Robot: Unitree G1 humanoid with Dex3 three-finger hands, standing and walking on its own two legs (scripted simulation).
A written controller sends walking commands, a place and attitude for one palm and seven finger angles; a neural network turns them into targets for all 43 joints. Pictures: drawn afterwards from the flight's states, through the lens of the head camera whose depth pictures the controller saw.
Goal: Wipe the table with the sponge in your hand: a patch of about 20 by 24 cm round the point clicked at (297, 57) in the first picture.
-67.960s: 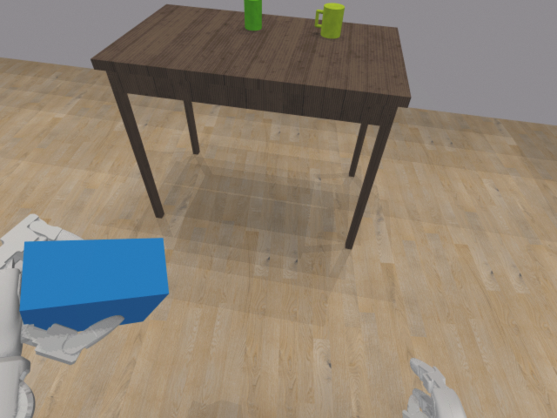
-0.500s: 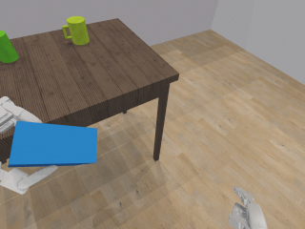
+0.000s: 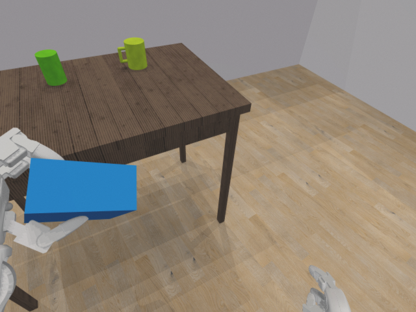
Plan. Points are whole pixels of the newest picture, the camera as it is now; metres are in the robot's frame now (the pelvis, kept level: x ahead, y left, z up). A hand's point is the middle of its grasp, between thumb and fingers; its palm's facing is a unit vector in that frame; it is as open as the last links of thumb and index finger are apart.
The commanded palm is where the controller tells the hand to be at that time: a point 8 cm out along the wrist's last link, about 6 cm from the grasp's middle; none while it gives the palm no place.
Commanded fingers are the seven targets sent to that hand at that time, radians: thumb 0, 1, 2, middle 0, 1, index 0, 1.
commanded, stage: stop stepping back and stand still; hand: left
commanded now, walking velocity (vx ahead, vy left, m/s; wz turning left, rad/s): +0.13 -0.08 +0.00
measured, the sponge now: (93, 195) +0.24 +0.18 +0.18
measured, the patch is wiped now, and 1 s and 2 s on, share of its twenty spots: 1.00 1.00 1.00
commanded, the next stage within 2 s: stand and wait in 0.36 s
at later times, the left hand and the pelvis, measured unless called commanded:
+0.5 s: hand (41, 181) +0.22 +0.23 +0.23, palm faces +0.47 -0.78 -0.40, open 10.4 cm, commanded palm +0.16 +0.27 +0.23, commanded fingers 0.00 0.10 1.30 -1.20 -1.60 -1.20 -1.60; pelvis +0.01 -0.01 +0.00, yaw +2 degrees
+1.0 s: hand (25, 176) +0.24 +0.26 +0.22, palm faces +0.46 -0.79 -0.41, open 10.4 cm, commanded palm +0.18 +0.30 +0.23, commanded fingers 0.00 0.10 1.30 -1.20 -1.60 -1.20 -1.60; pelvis +0.03 +0.01 +0.01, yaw +1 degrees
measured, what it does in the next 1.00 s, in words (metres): steps on the spot: right foot, then left foot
